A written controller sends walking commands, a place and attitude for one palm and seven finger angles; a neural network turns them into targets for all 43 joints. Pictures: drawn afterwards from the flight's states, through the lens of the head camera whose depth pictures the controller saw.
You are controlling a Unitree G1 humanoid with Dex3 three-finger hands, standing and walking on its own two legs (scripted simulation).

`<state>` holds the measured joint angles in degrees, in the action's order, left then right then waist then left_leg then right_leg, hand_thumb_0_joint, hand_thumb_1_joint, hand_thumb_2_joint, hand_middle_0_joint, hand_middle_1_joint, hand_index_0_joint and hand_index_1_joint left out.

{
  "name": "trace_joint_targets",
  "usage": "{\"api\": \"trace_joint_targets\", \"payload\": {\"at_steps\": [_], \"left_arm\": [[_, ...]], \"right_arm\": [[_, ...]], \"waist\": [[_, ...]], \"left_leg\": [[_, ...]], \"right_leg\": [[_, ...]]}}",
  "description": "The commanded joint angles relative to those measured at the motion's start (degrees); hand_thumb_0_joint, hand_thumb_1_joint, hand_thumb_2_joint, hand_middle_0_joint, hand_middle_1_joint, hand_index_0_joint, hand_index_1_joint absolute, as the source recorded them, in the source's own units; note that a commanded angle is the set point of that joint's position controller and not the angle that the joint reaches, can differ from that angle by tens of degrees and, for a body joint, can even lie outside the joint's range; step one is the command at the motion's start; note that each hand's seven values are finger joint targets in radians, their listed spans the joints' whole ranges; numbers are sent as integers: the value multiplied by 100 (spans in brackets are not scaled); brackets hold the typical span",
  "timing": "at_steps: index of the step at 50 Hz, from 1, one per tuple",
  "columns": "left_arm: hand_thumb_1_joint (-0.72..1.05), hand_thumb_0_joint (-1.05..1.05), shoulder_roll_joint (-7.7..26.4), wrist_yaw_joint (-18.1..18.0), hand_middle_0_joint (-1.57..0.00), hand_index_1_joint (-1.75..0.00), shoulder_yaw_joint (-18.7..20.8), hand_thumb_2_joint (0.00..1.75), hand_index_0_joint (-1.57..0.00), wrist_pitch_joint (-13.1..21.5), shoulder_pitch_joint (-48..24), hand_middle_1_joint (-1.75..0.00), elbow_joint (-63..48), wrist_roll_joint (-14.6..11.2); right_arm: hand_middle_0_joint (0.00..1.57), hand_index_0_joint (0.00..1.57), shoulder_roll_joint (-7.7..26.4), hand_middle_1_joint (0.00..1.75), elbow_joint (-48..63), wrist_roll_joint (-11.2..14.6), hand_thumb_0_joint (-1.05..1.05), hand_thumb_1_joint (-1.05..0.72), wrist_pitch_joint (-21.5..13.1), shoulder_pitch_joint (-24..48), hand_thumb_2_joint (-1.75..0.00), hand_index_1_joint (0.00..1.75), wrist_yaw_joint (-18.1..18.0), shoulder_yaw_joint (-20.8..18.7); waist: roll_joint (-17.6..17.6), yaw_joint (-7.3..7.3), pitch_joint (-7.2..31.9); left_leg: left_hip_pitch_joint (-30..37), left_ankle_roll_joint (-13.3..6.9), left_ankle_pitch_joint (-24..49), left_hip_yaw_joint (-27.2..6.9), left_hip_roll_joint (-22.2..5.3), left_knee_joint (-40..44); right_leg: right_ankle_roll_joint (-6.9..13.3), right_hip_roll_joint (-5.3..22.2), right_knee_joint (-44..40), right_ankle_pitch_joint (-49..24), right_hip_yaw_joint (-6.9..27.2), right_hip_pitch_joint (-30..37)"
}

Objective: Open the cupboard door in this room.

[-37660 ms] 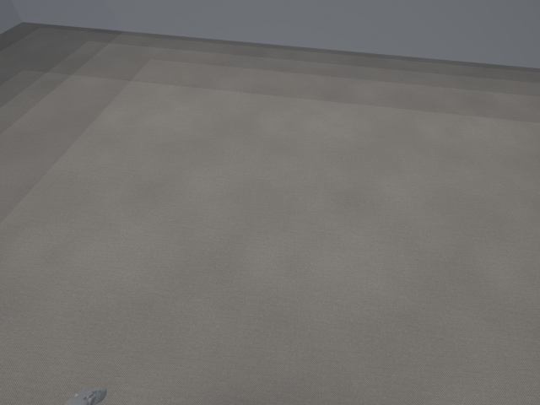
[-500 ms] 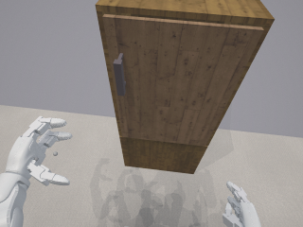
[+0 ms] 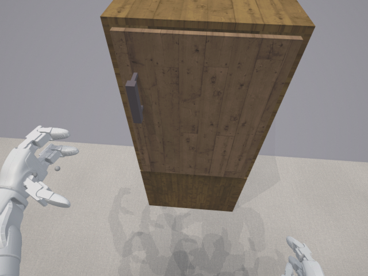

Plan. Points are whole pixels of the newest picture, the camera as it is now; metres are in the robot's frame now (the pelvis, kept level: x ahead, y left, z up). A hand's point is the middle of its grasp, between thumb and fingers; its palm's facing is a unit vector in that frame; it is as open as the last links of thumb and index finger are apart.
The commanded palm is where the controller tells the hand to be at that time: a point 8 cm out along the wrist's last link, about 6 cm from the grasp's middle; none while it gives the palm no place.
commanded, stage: raise the hand with hooked fingers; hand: left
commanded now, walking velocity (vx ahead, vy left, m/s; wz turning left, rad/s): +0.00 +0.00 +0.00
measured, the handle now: (136, 98) +0.54 +0.17 +0.08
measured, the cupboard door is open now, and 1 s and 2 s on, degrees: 0 0 0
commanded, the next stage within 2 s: move the hooked fingers beside the handle in 0.28 s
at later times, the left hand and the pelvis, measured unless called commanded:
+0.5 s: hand (60, 169) +0.29 +0.27 +0.10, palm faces +0.02 -1.00 -0.02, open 14.0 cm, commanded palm +0.27 +0.31 +0.10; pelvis -0.01 -0.01 +0.00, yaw +1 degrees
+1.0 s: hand (76, 146) +0.35 +0.26 +0.10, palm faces -0.01 -1.00 +0.00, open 14.0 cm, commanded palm +0.34 +0.30 +0.10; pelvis -0.01 +0.00 +0.00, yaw +0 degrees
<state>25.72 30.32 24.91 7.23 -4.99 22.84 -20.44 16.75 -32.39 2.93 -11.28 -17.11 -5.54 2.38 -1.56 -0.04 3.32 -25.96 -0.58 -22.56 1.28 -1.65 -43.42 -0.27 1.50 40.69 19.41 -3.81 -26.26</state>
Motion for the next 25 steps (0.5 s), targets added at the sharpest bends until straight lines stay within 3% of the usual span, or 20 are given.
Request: {"api": "trace_joint_targets", "payload": {"at_steps": [1,5,7,9,13,16,19,22,25], "left_arm": [[-50,0,1557,-142,-30,-120,680,30,-30,521,-1221,-120,-1364,-130],[-50,0,1465,-134,-30,-120,572,30,-30,564,-1345,-120,-1253,-116],[-50,0,1564,-114,-30,-120,609,30,-30,557,-1387,-120,-1206,-111],[-50,0,1506,-75,-30,-120,564,30,-30,548,-1397,-120,-1195,-106],[-50,0,1511,-46,-30,-120,562,30,-30,549,-1369,-120,-1134,-128],[-50,0,1472,-71,-30,-120,553,30,-30,558,-1345,-120,-1091,-105],[-50,0,1478,-52,-30,-120,587,30,-30,556,-1353,-120,-1024,-151],[-50,0,1547,-44,-30,-120,475,30,-30,559,-2080,-120,-728,-117],[-50,0,1408,-15,-30,-120,257,30,-30,639,-2416,-120,-602,-30]], "right_arm": [[20,20,748,30,882,12,0,-90,-332,318,-90,30,-30,-309],[20,20,734,30,829,20,0,-90,-313,340,-90,30,-68,-290],[20,20,754,30,811,4,0,-90,-308,327,-90,30,-87,-279],[20,20,725,30,821,17,0,-90,-310,364,-90,30,-97,-274],[20,20,726,30,810,22,0,-90,-317,372,-90,30,-101,-264],[20,20,714,30,815,26,0,-90,-337,393,-90,30,-104,-261],[20,20,719,30,809,25,0,-90,-337,395,-90,30,-109,-264],[20,20,755,30,692,34,0,-90,-296,374,-90,30,-155,-236],[20,20,734,30,679,46,0,-90,-303,356,-90,30,-181,-242]], "waist": [[-353,107,1334],[-407,43,1152],[-208,39,1164],[-392,39,1192],[-253,41,1193],[-391,68,1175],[-129,44,1177],[-25,-105,854],[-264,-125,1101]], "left_leg": [[587,-35,1723,-203,188,701],[529,-53,1500,-170,201,712],[494,-67,1450,-177,194,698],[508,-66,1434,-161,206,709],[476,-71,1430,-166,207,702],[503,-52,1385,-178,212,740],[449,-75,1359,-156,216,708],[295,-70,1069,-167,206,674],[405,-74,1047,-172,229,675]], "right_leg": [[188,-248,-439,-1420,88,685],[178,-241,-510,-1287,136,628],[177,-244,-530,-1262,167,711],[171,-225,-539,-1277,178,703],[167,-227,-542,-1301,189,735],[171,-222,-537,-1222,148,671],[142,-215,-573,-1259,203,735],[141,-214,-634,-933,255,513],[148,-193,-602,-898,260,481]]}}
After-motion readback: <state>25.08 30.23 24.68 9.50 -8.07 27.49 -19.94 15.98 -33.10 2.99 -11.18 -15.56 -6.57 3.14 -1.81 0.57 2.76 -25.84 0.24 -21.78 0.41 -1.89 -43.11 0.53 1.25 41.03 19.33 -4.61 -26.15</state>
